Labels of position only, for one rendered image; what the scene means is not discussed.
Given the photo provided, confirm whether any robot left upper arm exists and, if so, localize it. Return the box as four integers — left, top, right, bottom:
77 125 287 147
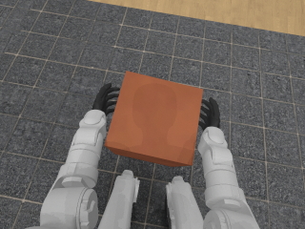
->
25 187 99 229

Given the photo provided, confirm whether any robot shin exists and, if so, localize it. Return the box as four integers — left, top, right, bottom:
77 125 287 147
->
169 176 192 229
113 170 134 186

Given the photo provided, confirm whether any robot right upper arm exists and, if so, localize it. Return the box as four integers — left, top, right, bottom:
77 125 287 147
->
203 208 260 229

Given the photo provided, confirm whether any left robot hand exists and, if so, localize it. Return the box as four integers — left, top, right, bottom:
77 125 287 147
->
91 83 120 116

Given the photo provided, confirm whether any right robot shin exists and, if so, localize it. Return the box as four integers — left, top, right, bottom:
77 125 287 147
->
169 176 192 229

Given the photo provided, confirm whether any right robot forearm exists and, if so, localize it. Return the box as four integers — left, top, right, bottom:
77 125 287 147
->
197 126 256 221

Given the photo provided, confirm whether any carton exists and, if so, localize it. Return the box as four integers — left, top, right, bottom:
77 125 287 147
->
104 71 203 167

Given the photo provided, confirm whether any left robot forearm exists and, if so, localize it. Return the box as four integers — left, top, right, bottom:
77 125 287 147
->
39 110 107 225

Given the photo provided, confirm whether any left robot shin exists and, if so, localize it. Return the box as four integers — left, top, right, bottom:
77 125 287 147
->
113 170 134 186

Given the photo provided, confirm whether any right robot hand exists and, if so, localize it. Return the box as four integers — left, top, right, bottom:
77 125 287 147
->
198 97 220 131

